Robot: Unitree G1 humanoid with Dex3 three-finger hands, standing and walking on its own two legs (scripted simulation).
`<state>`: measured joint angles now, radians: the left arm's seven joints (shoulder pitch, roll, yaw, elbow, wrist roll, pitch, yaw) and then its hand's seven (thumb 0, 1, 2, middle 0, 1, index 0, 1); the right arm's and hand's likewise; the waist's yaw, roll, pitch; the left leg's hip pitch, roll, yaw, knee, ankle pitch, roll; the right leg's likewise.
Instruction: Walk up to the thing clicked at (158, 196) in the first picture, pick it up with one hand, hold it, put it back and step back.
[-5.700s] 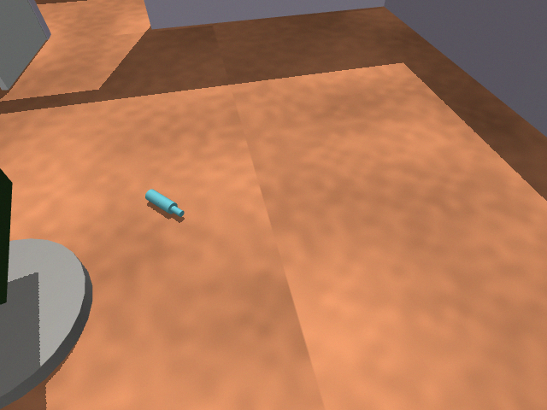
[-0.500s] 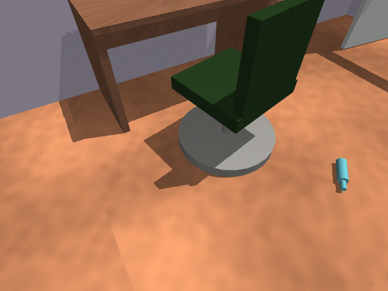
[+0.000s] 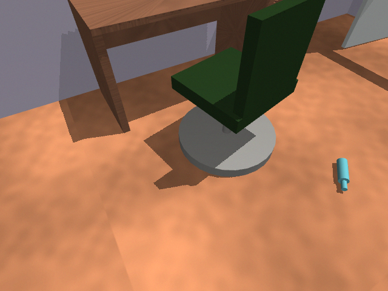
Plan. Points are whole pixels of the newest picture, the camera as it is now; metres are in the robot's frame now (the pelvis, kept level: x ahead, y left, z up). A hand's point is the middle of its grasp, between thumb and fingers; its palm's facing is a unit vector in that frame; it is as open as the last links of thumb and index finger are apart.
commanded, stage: stand
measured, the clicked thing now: (343, 174) +0.89 -0.87 -0.75
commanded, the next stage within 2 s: walk up in 0.42 s
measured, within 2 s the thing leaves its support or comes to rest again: neither
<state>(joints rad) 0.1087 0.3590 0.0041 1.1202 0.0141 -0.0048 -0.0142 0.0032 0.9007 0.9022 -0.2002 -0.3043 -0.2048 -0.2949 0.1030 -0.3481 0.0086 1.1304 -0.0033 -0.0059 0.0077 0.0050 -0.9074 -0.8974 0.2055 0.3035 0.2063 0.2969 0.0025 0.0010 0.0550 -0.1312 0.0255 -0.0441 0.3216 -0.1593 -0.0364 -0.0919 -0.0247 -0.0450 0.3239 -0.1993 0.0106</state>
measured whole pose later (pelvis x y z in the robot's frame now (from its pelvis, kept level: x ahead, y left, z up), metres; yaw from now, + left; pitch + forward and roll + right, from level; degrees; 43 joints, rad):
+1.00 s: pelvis -0.01 +0.08 -0.01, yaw -34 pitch -1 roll -1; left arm 0.24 0.45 0.07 0.77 0.03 0.06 -0.06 0.01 0.90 0.90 -0.20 -0.30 -0.20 -0.29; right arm 0.25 -0.40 -0.09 0.75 -0.02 0.00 0.04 0.01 -0.90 -0.90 0.21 0.30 0.21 0.30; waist -0.04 0.00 0.14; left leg -0.18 0.07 0.20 0.48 -0.28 0.04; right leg -0.38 -0.04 0.00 0.80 -0.36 0.01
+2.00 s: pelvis +0.00 +0.06 -0.04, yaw -68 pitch -2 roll +0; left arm 0.31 0.39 0.04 0.83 0.03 -0.02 0.00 0.00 0.90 0.90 -0.20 -0.30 -0.21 -0.30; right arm 0.20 -0.44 -0.05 0.81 0.00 0.03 0.01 0.01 -0.91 -0.90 0.20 0.30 0.21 0.30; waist 0.02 0.05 0.11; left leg -0.44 0.06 0.00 0.95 -0.49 0.01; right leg -0.36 0.04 0.09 0.77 -0.38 0.00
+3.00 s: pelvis +0.01 +0.07 +0.00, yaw -75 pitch -3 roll +0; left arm 0.06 0.35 0.00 1.12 0.01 -0.02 -0.01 0.00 0.90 0.90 -0.20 -0.30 -0.21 -0.30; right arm 0.09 -0.36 -0.01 1.13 0.00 -0.01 0.02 0.01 -0.91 -0.90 0.21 0.30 0.21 0.30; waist -0.03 0.00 0.07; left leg -0.13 0.04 0.09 0.36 -0.18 -0.02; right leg -0.16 0.01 0.10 0.39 -0.18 0.02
